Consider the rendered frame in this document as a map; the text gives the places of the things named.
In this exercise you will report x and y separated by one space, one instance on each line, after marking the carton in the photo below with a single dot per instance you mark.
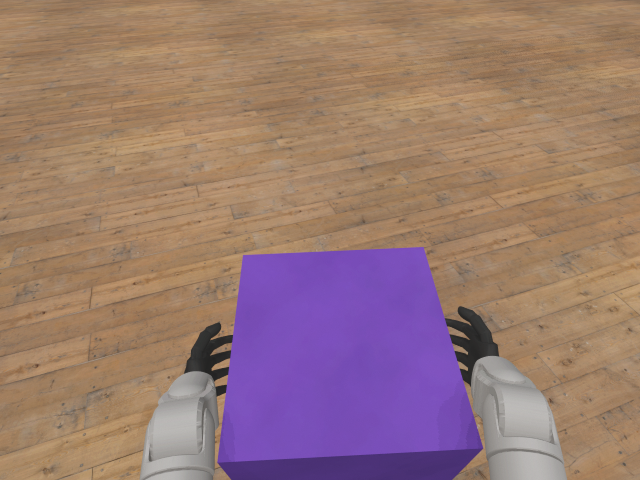
342 368

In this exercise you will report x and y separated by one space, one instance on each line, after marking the robot left hand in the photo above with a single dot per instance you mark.
201 360

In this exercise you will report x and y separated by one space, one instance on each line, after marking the robot right forearm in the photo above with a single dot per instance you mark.
521 439

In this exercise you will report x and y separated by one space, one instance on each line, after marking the robot right hand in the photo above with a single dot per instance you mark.
480 344

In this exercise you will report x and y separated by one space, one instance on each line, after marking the robot left forearm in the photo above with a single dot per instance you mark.
180 437

